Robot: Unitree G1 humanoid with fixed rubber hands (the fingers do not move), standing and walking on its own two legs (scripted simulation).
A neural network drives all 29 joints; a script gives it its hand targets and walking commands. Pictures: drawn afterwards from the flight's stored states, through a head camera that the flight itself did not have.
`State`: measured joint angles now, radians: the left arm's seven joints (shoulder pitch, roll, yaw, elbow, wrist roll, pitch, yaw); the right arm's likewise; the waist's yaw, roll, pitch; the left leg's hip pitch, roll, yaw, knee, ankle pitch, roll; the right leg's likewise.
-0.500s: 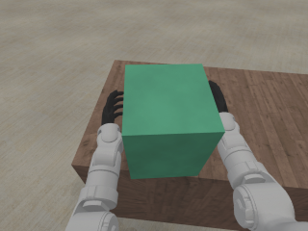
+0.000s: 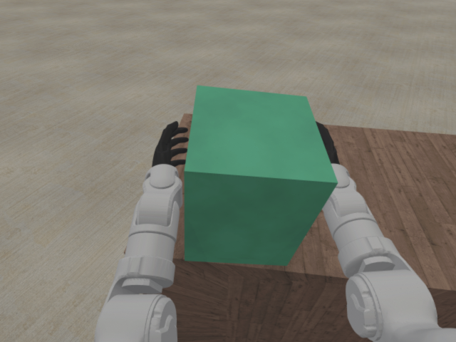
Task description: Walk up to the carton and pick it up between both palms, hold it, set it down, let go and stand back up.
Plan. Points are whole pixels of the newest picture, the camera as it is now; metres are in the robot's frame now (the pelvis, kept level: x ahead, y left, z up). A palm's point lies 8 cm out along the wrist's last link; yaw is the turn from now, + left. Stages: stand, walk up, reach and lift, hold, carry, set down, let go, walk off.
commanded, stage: reach and lift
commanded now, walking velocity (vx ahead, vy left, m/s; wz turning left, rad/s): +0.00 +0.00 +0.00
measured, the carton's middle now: (244, 180) +0.38 +0.01 +0.11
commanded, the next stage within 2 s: hold in 1.50 s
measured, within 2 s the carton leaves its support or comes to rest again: neither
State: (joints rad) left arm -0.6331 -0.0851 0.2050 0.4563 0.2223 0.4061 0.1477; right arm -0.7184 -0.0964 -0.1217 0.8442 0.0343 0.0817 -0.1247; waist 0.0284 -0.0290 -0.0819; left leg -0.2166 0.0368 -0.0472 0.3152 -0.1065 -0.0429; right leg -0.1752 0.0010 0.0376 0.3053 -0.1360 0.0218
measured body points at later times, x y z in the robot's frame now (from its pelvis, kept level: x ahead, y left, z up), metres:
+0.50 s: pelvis +0.00 +0.01 +0.00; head -0.03 +0.03 +0.45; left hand +0.40 +0.16 +0.18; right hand +0.42 -0.14 +0.18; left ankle +0.04 +0.14 -0.75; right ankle +0.02 -0.13 -0.75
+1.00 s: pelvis +0.00 +0.01 +0.00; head -0.05 +0.04 +0.45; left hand +0.39 +0.16 +0.21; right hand +0.41 -0.13 +0.21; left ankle +0.04 +0.14 -0.75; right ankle +0.02 -0.13 -0.75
